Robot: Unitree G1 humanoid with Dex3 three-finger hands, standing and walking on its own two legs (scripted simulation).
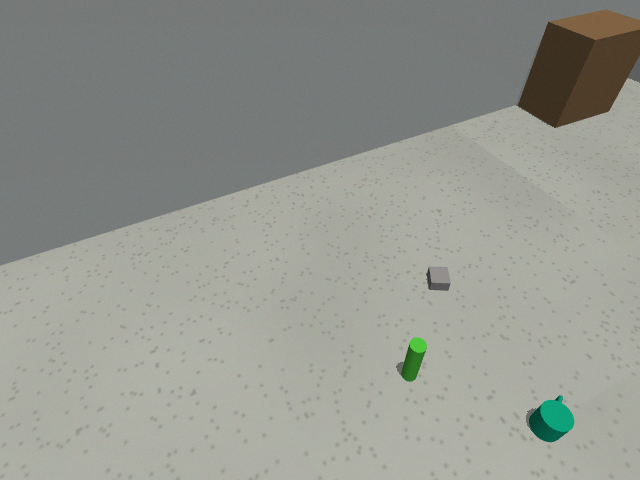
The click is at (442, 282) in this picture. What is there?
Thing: small box
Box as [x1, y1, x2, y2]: [427, 266, 450, 290]
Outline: 429,266 427,271 429,289 447,290 450,283 447,267
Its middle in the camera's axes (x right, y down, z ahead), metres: +0.47 +0.15 +1.54
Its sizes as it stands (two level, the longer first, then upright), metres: 0.081 0.072 0.046
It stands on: the floor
